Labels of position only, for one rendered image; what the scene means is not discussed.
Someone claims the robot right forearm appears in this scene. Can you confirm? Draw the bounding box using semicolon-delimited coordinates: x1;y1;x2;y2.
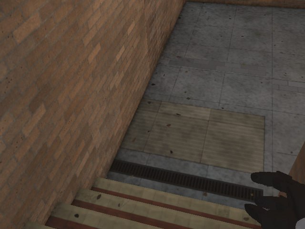
295;218;305;229

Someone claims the right robot hand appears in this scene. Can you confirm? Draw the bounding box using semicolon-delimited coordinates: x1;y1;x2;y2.
244;171;305;229

